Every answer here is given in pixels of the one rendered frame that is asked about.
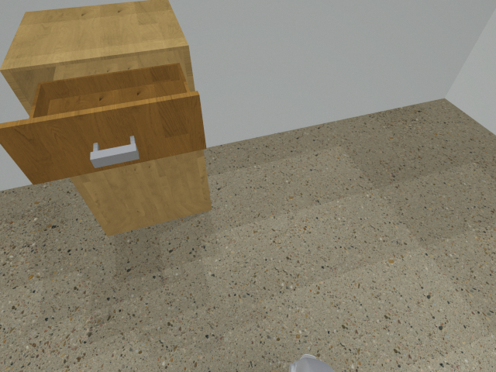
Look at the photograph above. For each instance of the cabinet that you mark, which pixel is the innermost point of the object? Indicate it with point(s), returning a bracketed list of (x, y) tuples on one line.
[(58, 44)]

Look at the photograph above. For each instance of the handle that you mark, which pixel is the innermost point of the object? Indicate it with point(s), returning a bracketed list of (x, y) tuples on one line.
[(116, 155)]

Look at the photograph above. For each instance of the drawer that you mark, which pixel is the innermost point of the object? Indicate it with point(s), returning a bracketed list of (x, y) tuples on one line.
[(153, 104)]

